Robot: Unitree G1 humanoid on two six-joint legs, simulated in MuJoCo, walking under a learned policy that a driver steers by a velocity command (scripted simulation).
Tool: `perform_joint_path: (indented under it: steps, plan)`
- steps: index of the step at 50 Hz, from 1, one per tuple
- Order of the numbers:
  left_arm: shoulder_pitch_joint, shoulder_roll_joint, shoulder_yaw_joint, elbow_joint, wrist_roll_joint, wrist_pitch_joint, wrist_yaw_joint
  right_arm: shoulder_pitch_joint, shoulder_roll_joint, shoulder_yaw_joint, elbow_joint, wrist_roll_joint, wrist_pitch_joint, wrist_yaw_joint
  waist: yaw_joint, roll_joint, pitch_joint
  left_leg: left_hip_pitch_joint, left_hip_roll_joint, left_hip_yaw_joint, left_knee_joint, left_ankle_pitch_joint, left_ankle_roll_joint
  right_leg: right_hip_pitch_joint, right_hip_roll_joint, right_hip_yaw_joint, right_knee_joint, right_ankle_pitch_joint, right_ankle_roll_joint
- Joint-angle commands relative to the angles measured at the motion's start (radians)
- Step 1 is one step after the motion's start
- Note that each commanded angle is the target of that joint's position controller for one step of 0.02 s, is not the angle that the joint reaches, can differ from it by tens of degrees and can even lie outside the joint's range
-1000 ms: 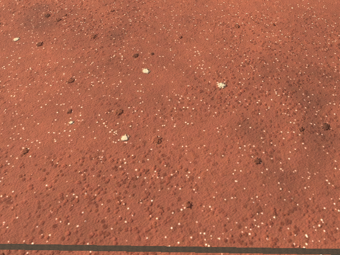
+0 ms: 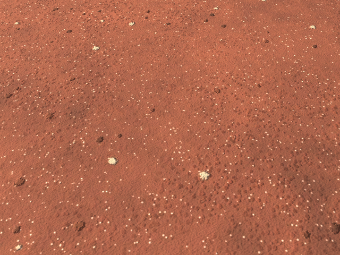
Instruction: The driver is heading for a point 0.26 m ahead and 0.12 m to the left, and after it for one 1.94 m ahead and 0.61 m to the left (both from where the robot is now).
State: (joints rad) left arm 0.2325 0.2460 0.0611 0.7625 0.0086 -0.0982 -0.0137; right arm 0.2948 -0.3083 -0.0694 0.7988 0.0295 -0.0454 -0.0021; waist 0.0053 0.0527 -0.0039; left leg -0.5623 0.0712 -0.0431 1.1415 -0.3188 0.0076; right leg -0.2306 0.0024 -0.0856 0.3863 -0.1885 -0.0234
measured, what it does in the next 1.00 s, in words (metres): walks ahead, turning left: left foot, then right foot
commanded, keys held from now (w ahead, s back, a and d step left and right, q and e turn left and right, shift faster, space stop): w+q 0.78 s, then w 0.20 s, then w+e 0.02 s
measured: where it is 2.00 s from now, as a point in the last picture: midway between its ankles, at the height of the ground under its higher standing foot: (106, 149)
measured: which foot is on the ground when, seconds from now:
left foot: up 0.00-0.30, down 0.32-0.84, up 0.86-1.00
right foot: down 0.00-0.34, up 0.36-0.80, down 0.82-1.00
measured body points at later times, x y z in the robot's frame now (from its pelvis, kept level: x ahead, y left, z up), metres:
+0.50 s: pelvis +0.25 +0.09 -0.01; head +0.28 +0.12 +0.44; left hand +0.30 +0.40 -0.11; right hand +0.44 -0.14 -0.11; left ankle +0.27 +0.17 -0.74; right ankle +0.28 -0.09 -0.66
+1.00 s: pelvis +0.53 +0.14 +0.00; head +0.55 +0.14 +0.45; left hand +0.46 +0.43 -0.11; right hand +0.77 -0.03 -0.11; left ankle +0.43 +0.24 -0.66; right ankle +0.60 +0.06 -0.74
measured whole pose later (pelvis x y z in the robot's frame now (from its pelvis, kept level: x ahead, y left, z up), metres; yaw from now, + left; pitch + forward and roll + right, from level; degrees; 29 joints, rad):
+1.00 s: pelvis +0.53 +0.14 +0.00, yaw +32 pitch +1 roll -1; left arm 0.26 0.26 0.06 0.79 0.01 -0.10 -0.02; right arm 0.28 -0.30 -0.06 0.69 0.02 -0.04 -0.01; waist 0.02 0.05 0.01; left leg -0.51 0.01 -0.07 1.13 -0.35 0.03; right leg -0.26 0.04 -0.01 0.41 -0.18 -0.04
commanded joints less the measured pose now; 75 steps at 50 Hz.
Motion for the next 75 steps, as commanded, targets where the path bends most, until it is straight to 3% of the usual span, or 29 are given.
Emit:
perform_joint_path:
  steps: [1,7,12,14,16,17,18,19,20,22,26,32,37,40,41,42,43,44,47,50,56,61,64,65,66,67,68,71,75]
  plan:
    - [-0.029,0.121,0.035,-0.035,0.004,-0.026,0.005,0.002,-0.020,-0.009,-0.085,-0.006,0.010,0.003,-0.018,-0.136,0.018,-0.152,0.068,-0.062,-0.026,0.101,-0.013,0.086,-0.285,0.186,-0.244,0.194,-0.179]
    - [0.012,0.178,0.052,0.009,-0.004,-0.013,0.022,-0.173,0.002,0.005,-0.149,-0.010,0.006,0.038,0.034,-0.102,0.058,-0.118,0.050,0.006,-0.344,0.349,0.001,0.126,-0.264,-0.008,-0.250,0.241,-0.144]
    - [0.063,0.226,0.068,0.044,-0.030,0.015,0.023,-0.281,-0.024,0.000,-0.219,-0.009,0.011,0.061,0.056,-0.107,0.089,-0.113,0.020,0.072,-0.472,0.226,0.055,0.269,-0.310,-0.065,-0.178,0.320,-0.106]
    - [0.054,0.258,0.076,0.045,-0.038,0.029,0.027,-0.229,-0.057,-0.018,-0.224,-0.013,0.016,0.062,0.010,-0.139,0.034,0.013,-0.047,0.136,-0.487,0.121,0.095,0.298,-0.304,-0.103,-0.033,0.647,-0.084]
    - [0.056,0.237,0.065,0.039,-0.036,0.040,0.034,0.061,-0.156,-0.076,-0.149,-0.008,0.022,0.046,-0.139,-0.100,-0.124,0.445,-0.140,0.154,-0.568,0.181,0.161,0.151,-0.234,-0.158,0.374,0.737,-0.026]
    - [0.091,0.146,0.035,0.002,0.004,0.031,0.033,0.154,-0.269,-0.107,-0.133,-0.003,0.030,0.023,-0.132,0.113,-0.199,0.752,0.087,-0.226,-0.605,0.177,0.260,-0.204,-0.147,-0.162,0.742,0.170,0.034]
    - [0.110,0.092,0.007,-0.043,0.001,-0.007,0.022,0.111,-0.306,-0.097,-0.174,-0.005,0.013,0.030,-0.065,0.225,-0.358,0.933,0.268,-0.777,-0.801,-0.008,0.429,-0.480,0.031,0.065,0.992,-0.413,0.063]
    - [-0.006,0.185,0.028,-0.061,-0.038,-0.033,0.009,0.114,-0.214,-0.070,-0.176,-0.011,-0.001,0.041,-0.127,0.078,-0.315,0.910,0.258,-0.720,-0.858,-0.034,0.372,-0.588,-0.022,0.180,1.032,-0.353,0.042]
    - [-0.048,0.182,0.025,-0.075,-0.052,-0.046,0.006,0.087,-0.173,-0.058,-0.168,-0.014,-0.011,0.041,-0.108,0.058,-0.194,0.792,0.223,-0.573,-0.849,0.018,0.332,-0.616,-0.060,0.163,0.979,-0.272,0.017]
    - [-0.036,0.181,0.032,-0.053,-0.009,-0.041,0.022,-0.040,-0.109,-0.037,-0.190,-0.020,-0.015,0.035,-0.020,-0.017,-0.084,0.518,0.141,-0.378,-0.857,0.214,0.276,-0.485,-0.130,0.167,0.809,-0.154,0.016]
    - [-0.030,0.147,0.030,-0.058,0.009,-0.001,0.021,-0.059,-0.119,-0.038,-0.201,-0.024,-0.024,0.016,0.020,-0.010,-0.054,0.349,0.089,-0.274,-0.915,0.388,0.290,-0.393,-0.119,0.148,0.664,-0.047,0.062]
    - [-0.247,0.100,0.005,-0.114,-0.002,-0.009,0.006,0.028,-0.139,-0.046,-0.159,-0.009,-0.014,-0.011,-0.059,0.028,0.004,0.319,0.028,-0.220,-0.902,0.261,0.222,-0.342,-0.040,0.142,0.246,0.263,0.088]
    - [-0.295,0.146,0.019,-0.141,-0.016,-0.030,-0.016,0.076,-0.134,-0.047,-0.132,-0.003,-0.001,-0.017,-0.067,0.053,0.011,0.408,0.072,-0.343,-0.802,0.204,0.201,-0.271,-0.008,0.170,0.114,0.202,0.056]
    - [-0.141,0.180,0.042,-0.104,-0.013,-0.043,-0.011,0.046,-0.105,-0.039,-0.140,-0.008,0.008,-0.018,0.018,0.086,-0.042,0.422,0.037,-0.358,-0.665,0.296,0.156,-0.062,-0.001,0.135,0.045,0.134,0.001]
    - [-0.019,0.216,0.054,-0.088,0.006,-0.048,-0.005,0.046,-0.050,-0.018,-0.150,-0.018,0.004,-0.014,0.071,0.038,-0.155,0.355,-0.013,-0.296,-0.465,0.282,0.121,0.155,-0.106,0.219,0.070,0.125,-0.055]
    - [0.117,0.298,0.075,-0.067,0.023,-0.042,-0.001,0.167,0.008,0.000,-0.160,-0.010,-0.004,-0.015,0.058,-0.187,-0.309,0.061,-0.144,-0.168,-0.127,0.024,0.043,0.520,-0.321,0.565,0.059,0.023,-0.197]
    - [0.178,0.281,0.076,-0.022,-0.004,-0.031,-0.014,0.218,-0.023,0.003,-0.157,0.010,-0.012,-0.018,0.054,-0.382,-0.322,-0.170,-0.155,-0.138,0.078,-0.276,0.017,0.594,-0.420,0.905,-0.073,-0.261,-0.272]
    - [0.130,0.196,0.053,-0.038,-0.019,-0.027,-0.014,0.135,-0.109,-0.017,-0.148,0.014,-0.012,-0.017,0.077,-0.241,-0.177,-0.243,-0.102,-0.168,0.158,-0.206,0.016,0.484,-0.383,0.830,-0.109,-0.394,-0.234]
    - [0.005,0.123,0.021,-0.044,0.003,-0.011,-0.009,-0.035,-0.096,-0.020,-0.187,-0.020,-0.012,-0.009,0.031,-0.130,0.013,-0.174,-0.012,-0.105,0.048,-0.032,0.022,0.160,-0.265,0.507,-0.157,-0.124,-0.183]
    - [0.011,0.127,0.018,-0.023,-0.006,-0.018,-0.008,-0.020,-0.043,-0.008,-0.182,-0.020,-0.013,0.001,0.000,-0.162,0.008,-0.101,0.017,-0.047,-0.068,0.015,0.014,0.086,-0.216,0.389,-0.205,0.048,-0.196]
    - [0.080,0.201,0.034,0.014,-0.033,0.004,0.005,-0.215,0.001,0.019,-0.228,-0.026,-0.043,0.013,0.051,-0.130,0.027,0.006,-0.017,0.009,-0.478,0.271,-0.031,0.041,-0.169,0.267,-0.213,0.199,-0.189]
    - [0.158,0.213,0.037,0.042,-0.043,0.029,0.014,-0.297,-0.043,0.003,-0.254,-0.009,-0.062,0.029,0.057,-0.151,0.026,0.122,-0.054,-0.006,-0.639,0.283,-0.021,0.095,-0.210,0.345,-0.137,0.133,-0.156]
    - [0.143,0.178,0.025,0.036,-0.033,0.035,0.018,-0.097,-0.115,-0.035,-0.203,-0.022,-0.069,0.014,-0.062,-0.136,-0.081,0.473,-0.025,-0.013,-0.707,0.253,0.043,0.017,-0.132,0.305,0.099,0.210,-0.089]
    - [0.126,0.106,-0.001,0.001,-0.008,0.030,0.017,0.077,-0.189,-0.055,-0.187,-0.042,-0.066,0.001,-0.136,-0.007,-0.235,0.742,0.178,-0.203,-0.678,0.255,0.109,-0.152,-0.057,0.234,0.410,-0.001,-0.045]
    - [0.244,0.044,-0.020,-0.028,-0.032,0.013,0.019,0.127,-0.246,-0.066,-0.162,-0.048,-0.049,0.007,-0.084,0.284,-0.338,0.946,0.377,-0.591,-0.770,0.064,0.249,-0.459,0.032,0.153,0.702,-0.402,-0.002]
    - [0.213,0.145,0.004,-0.009,-0.054,0.012,0.022,0.117,-0.156,-0.048,-0.157,-0.039,-0.047,0.010,-0.105,0.178,-0.262,0.878,0.347,-0.635,-0.824,-0.098,0.249,-0.561,-0.021,0.215,0.838,-0.378,0.005]
    - [0.134,0.183,0.018,-0.023,-0.056,0.016,0.020,0.069,-0.104,-0.031,-0.158,-0.030,-0.048,0.010,-0.105,0.112,-0.143,0.774,0.307,-0.481,-0.839,-0.071,0.213,-0.591,-0.053,0.211,0.863,-0.288,0.003]
    - [0.083,0.141,0.023,-0.034,-0.038,0.041,0.015,-0.067,-0.037,-0.010,-0.145,-0.042,-0.054,0.016,-0.027,0.075,-0.009,0.514,0.204,-0.220,-0.929,0.158,0.175,-0.491,-0.123,0.195,0.785,-0.133,0.020]
    - [0.035,0.089,0.014,-0.070,-0.032,0.068,0.007,-0.083,-0.068,-0.028,-0.110,-0.039,-0.073,0.009,-0.001,0.030,0.026,0.447,0.206,-0.061,-0.994,0.339,0.192,-0.487,-0.136,0.186,0.690,-0.027,0.043]
Velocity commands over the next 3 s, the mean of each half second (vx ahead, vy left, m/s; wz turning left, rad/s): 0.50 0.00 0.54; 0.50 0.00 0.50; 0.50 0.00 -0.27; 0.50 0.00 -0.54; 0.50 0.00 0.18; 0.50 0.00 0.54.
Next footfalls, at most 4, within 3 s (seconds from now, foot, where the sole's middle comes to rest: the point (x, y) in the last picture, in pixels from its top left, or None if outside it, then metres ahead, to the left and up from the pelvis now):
0.32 left None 0.31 0.18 -0.78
0.82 right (165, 222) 0.63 0.09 -0.78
1.30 left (85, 207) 0.71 0.43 -0.78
1.78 right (132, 142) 1.06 0.26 -0.78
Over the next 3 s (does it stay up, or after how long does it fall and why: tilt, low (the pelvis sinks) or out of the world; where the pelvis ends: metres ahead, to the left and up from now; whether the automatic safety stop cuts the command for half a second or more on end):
stays up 1.58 0.43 0.00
